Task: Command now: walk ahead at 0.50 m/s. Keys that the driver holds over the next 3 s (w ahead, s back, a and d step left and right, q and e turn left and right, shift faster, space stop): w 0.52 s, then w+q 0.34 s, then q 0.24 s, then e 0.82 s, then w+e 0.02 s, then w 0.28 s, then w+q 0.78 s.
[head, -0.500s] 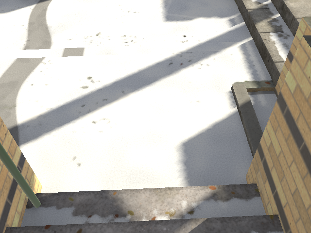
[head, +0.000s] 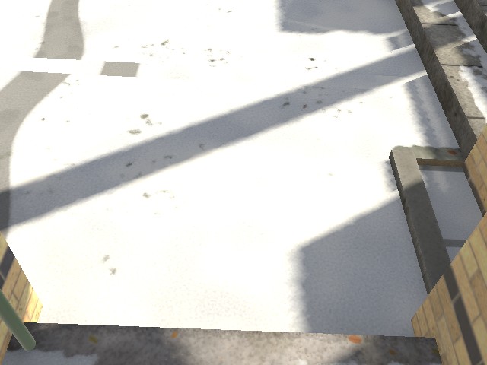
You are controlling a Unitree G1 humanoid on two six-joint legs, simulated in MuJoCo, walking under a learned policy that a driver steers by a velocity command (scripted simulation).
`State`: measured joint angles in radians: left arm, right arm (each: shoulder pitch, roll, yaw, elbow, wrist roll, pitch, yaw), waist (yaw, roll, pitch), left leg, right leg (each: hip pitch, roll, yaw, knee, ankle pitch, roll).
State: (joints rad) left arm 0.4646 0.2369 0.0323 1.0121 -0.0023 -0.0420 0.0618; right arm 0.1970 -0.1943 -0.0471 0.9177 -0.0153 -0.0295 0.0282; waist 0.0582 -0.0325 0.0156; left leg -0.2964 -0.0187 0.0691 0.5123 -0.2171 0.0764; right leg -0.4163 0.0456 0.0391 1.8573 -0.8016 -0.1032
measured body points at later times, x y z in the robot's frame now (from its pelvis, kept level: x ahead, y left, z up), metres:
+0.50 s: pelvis +0.25 -0.04 -0.13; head +0.25 -0.05 +0.32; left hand +0.42 +0.19 -0.24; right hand +0.15 -0.28 -0.28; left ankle +0.06 +0.08 -0.71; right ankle +0.34 -0.13 -0.88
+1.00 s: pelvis +0.50 -0.03 -0.27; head +0.51 -0.02 +0.18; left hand +0.37 +0.18 -0.42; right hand +0.71 -0.22 -0.39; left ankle +0.64 +0.08 -0.99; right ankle +0.34 -0.13 -0.90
